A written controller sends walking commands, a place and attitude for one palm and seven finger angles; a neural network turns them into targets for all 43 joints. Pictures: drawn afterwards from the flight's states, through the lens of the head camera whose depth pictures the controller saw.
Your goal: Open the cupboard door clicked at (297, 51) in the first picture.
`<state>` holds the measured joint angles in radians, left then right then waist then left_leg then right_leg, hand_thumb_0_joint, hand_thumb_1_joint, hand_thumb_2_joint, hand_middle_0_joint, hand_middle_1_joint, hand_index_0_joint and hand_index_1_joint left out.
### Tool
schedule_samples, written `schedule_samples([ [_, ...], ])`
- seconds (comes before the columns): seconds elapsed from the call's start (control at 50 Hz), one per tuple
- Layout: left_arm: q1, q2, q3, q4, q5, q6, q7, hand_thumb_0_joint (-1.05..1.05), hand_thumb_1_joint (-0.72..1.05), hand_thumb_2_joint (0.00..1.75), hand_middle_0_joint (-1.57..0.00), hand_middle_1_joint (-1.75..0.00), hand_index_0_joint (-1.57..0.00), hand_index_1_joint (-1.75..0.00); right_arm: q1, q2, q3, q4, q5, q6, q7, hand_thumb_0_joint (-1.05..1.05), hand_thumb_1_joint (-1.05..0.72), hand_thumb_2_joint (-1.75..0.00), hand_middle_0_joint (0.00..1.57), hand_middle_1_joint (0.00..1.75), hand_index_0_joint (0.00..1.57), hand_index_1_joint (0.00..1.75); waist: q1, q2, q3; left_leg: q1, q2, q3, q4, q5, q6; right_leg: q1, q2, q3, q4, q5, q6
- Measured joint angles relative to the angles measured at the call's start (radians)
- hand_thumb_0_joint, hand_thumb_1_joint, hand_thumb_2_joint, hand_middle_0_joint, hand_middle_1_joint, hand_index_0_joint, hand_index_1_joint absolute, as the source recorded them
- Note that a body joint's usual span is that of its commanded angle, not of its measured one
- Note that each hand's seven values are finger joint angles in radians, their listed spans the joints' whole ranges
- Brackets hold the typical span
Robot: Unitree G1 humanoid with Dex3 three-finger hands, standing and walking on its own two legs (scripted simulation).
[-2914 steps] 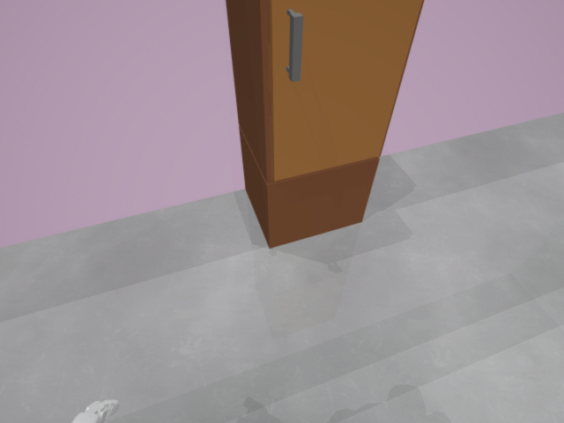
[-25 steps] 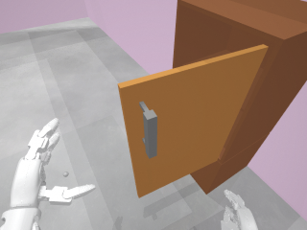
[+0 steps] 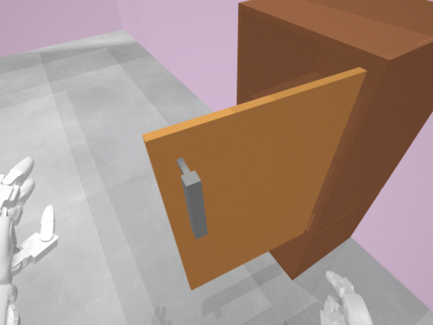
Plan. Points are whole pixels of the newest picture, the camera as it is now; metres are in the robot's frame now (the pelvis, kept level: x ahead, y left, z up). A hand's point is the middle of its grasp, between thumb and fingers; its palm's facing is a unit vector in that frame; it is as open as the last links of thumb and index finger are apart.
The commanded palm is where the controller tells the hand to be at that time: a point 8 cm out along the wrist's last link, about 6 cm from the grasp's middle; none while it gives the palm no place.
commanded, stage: draw the hand back to the body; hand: left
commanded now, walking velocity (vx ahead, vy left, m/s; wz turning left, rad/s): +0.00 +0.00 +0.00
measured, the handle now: (191, 199) +0.29 +0.09 +0.12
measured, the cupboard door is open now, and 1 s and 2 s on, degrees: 84 84 84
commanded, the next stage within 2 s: step back with the hand held close in 0.30 s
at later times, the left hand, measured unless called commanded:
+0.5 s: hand (54, 240) +0.18 +0.25 +0.16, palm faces +0.43 -0.78 -0.45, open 7.4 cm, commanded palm +0.13 +0.29 +0.17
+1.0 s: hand out of the picture +0.11 +0.29 +0.15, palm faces +0.38 -0.77 -0.51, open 7.4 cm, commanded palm +0.06 +0.33 +0.17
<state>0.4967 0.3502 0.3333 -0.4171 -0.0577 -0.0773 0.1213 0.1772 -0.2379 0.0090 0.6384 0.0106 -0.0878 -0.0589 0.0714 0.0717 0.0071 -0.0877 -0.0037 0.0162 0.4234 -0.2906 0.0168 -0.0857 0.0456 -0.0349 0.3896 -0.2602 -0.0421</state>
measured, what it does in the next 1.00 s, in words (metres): shifts its weight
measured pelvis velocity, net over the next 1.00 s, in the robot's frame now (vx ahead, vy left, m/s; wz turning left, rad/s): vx -0.09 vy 0.03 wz -0.03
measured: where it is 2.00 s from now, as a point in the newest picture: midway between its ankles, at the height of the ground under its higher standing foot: outside the picture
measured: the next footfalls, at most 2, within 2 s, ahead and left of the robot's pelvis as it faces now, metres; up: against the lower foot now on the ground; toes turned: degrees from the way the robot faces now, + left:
right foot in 1.74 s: -0.40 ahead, -0.06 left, +0.00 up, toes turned -6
left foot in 1.90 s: -0.16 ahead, +0.10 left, +0.00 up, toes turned -3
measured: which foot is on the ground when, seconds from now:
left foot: down 0.00-1.00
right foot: down 0.00-1.00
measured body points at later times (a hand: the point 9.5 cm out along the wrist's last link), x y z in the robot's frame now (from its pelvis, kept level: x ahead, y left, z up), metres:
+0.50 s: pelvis -0.01 -0.01 +0.00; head -0.02 -0.04 +0.45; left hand +0.15 +0.29 +0.18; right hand +0.17 -0.24 -0.09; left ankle -0.04 +0.11 -0.74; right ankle -0.03 -0.09 -0.74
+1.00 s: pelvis -0.09 +0.03 -0.01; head -0.08 +0.04 +0.44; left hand +0.09 +0.33 +0.17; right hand +0.07 -0.22 -0.08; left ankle -0.04 +0.11 -0.74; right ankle -0.03 -0.09 -0.74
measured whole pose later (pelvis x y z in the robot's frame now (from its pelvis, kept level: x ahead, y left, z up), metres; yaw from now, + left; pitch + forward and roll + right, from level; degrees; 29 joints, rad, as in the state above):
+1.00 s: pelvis -0.09 +0.03 -0.01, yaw -2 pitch -1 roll -1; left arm 0.58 0.42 0.43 -0.50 -0.02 -0.17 0.15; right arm 0.21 -0.22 0.00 0.54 0.02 -0.01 -0.08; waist 0.00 -0.01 0.03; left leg -0.34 -0.02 0.07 0.56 -0.22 0.07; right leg -0.34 0.02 0.00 0.52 -0.17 0.00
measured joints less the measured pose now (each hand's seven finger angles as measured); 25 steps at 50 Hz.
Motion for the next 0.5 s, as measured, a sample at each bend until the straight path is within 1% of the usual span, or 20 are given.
schedule_samples([
  [0.12, -0.007, -0.022, -0.023, 0.011, 0.000, 0.003, -0.005, 0.01, 0.84, 0.88, -0.21, -0.30, -0.21, -0.30, -0.005, -0.003, -0.003, -0.002, -0.001, 0.006, 0.003, 0.01, -0.90, -0.90, 0.20, 0.30, 0.20, 0.30, 0.000, 0.003, 0.004, 0.002, 0.004, -0.003, -0.009, 0.007, -0.006, 0.001, 0.005, -0.003, -0.006, 0.004, -0.007],
  [0.2, 0.002, -0.016, -0.032, 0.007, 0.000, 0.003, -0.010, 0.01, 0.87, 0.89, -0.21, -0.30, -0.21, -0.30, -0.003, 0.003, -0.001, -0.001, -0.001, 0.009, 0.002, 0.01, -0.90, -0.90, 0.20, 0.30, 0.20, 0.30, -0.001, 0.001, 0.003, 0.004, 0.010, -0.003, -0.010, 0.009, -0.011, 0.003, 0.010, -0.003, -0.009, 0.007, -0.012],
  [0.28, 0.002, -0.005, -0.023, 0.009, -0.001, -0.003, -0.010, 0.01, 0.88, 0.89, -0.21, -0.30, -0.21, -0.30, 0.001, 0.009, 0.001, 0.003, -0.001, 0.009, 0.001, 0.01, -0.90, -0.90, 0.20, 0.30, 0.20, 0.30, -0.003, 0.002, 0.004, 0.006, 0.015, -0.004, -0.010, 0.011, -0.015, 0.007, 0.015, -0.004, -0.013, 0.011, -0.016],
  [0.44, -0.007, -0.011, -0.017, 0.028, -0.004, -0.013, -0.010, 0.01, 0.89, 0.90, -0.21, -0.30, -0.21, -0.30, 0.006, 0.009, -0.002, 0.013, 0.000, 0.007, 0.002, 0.01, -0.90, -0.90, 0.21, 0.30, 0.20, 0.30, -0.005, 0.009, 0.010, 0.005, 0.019, -0.003, -0.012, 0.020, -0.017, 0.007, 0.019, -0.004, -0.017, 0.023, -0.020],
  [0.46, -0.010, -0.007, -0.010, 0.029, -0.004, -0.018, -0.014, 0.01, 0.89, 0.90, -0.21, -0.30, -0.21, -0.30, 0.008, 0.008, 0.000, 0.009, 0.004, 0.010, 0.001, 0.01, -0.90, -0.90, 0.21, 0.30, 0.20, 0.30, -0.006, 0.009, 0.008, -0.003, 0.021, -0.005, -0.006, 0.020, -0.018, 0.002, 0.021, -0.005, -0.020, 0.025, -0.020],
  [0.5, -0.013, 0.005, 0.018, 0.037, -0.001, -0.044, -0.018, 0.01, 0.89, 0.90, -0.22, -0.30, -0.21, -0.30, 0.003, 0.006, 0.001, 0.000, 0.006, 0.023, 0.002, 0.01, -0.90, -0.90, 0.21, 0.30, 0.20, 0.30, -0.014, 0.010, 0.003, -0.034, 0.028, -0.006, 0.014, 0.016, -0.016, -0.017, 0.028, -0.006, -0.024, 0.035, -0.021],
])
